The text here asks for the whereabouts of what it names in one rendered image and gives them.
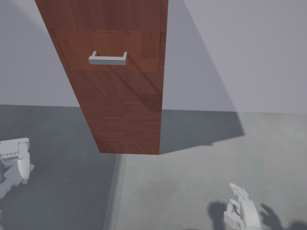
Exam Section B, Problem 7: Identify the cabinet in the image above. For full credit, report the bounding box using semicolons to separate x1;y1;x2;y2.
35;0;168;155

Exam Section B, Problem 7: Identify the handle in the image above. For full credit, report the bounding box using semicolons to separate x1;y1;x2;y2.
88;51;127;65

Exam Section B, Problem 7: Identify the drawer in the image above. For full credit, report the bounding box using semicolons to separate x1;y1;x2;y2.
54;29;160;72

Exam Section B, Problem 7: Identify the robot left hand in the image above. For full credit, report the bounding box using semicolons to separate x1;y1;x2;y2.
0;138;34;199

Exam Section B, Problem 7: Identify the robot right hand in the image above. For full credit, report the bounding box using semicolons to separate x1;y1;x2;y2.
224;183;262;230

